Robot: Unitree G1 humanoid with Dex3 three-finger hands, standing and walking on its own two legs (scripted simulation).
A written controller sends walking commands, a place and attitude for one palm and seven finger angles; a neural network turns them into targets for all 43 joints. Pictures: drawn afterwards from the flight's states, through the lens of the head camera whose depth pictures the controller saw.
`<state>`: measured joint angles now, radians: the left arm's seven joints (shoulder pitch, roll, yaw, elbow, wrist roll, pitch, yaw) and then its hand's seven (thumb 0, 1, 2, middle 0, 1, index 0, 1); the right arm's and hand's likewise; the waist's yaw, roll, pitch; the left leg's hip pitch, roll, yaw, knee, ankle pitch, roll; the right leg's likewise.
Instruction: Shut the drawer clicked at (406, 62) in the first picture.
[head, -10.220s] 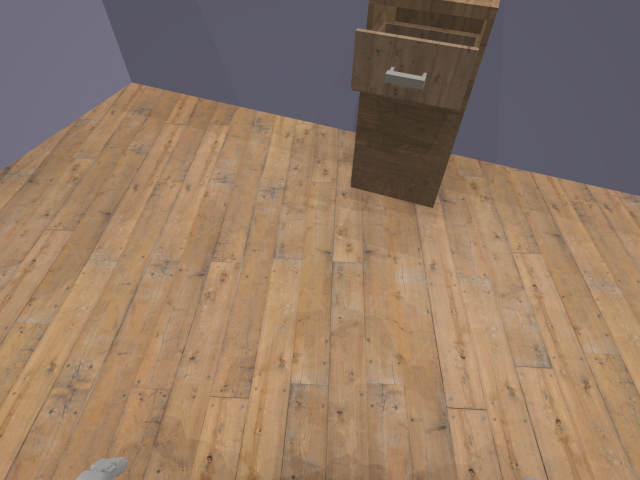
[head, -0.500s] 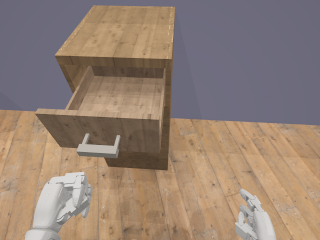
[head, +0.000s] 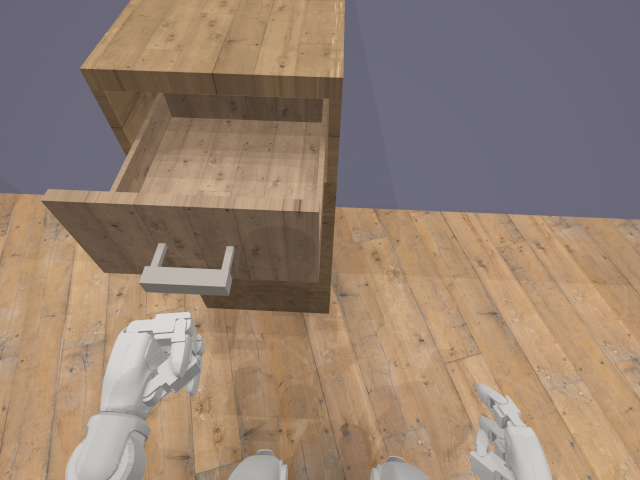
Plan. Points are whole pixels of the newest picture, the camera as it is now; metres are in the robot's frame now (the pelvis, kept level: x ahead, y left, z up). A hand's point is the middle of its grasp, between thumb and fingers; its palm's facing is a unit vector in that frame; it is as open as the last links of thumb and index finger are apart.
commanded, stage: bring the fist close to the handle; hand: left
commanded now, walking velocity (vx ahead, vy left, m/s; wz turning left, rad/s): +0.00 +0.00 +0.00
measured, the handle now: (191, 266) +0.39 +0.20 +0.00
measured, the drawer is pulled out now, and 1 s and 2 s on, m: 0.23 0.23 0.14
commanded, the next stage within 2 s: push the drawer shut in 0.82 s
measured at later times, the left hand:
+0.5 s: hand (213, 346) +0.28 +0.15 +0.00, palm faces -0.04 -1.00 -0.04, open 3.3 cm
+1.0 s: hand (211, 341) +0.28 +0.15 +0.00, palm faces -0.04 -1.00 -0.04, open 3.2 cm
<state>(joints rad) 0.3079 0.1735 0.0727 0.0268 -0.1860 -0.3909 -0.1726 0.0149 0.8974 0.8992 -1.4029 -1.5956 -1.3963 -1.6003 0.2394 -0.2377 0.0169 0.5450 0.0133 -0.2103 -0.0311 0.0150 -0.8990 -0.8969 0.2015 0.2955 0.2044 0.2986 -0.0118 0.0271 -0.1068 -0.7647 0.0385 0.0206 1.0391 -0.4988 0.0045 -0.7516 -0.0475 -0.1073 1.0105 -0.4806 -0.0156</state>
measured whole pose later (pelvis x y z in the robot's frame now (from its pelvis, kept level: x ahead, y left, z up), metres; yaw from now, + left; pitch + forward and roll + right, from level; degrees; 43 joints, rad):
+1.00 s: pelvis -0.01 +0.00 -0.03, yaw -1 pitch +18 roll -2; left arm 0.09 0.19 0.09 0.21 -0.18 -0.43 -0.16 0.01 0.90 0.90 -1.40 -1.60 -1.40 -1.60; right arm 0.21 -0.24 0.01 0.54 0.01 -0.10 -0.02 0.01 -0.90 -0.90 0.20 0.30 0.20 0.30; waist -0.02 0.03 -0.14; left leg -0.97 0.04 0.02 1.19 -0.54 0.01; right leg -0.96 -0.05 -0.10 1.16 -0.52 -0.02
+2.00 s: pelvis -0.03 +0.01 -0.03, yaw -1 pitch +21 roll -2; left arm -0.51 0.27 0.23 0.81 -0.12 -0.49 -0.14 -0.01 0.80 0.92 -1.40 -1.60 -1.40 -1.60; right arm 0.27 -0.25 0.02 0.64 0.00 -0.05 -0.02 0.01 -0.90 -0.90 0.20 0.30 0.20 0.30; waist -0.09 0.02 -0.13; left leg -1.05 0.05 0.02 1.20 -0.51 0.02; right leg -1.04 -0.04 -0.09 1.15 -0.47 -0.01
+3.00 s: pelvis -0.03 +0.01 -0.05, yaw -3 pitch +27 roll -4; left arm -1.01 0.50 0.39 1.23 -0.02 -0.46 -0.15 0.04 0.78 0.91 -1.40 -1.60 -1.40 -1.60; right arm 0.32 -0.26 0.05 0.65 -0.05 0.03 0.00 0.01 -0.90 -0.90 0.20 0.30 0.20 0.30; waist -0.21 0.04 -0.11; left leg -1.24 0.07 0.00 1.28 -0.52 0.03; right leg -1.21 -0.02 -0.11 1.20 -0.46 -0.01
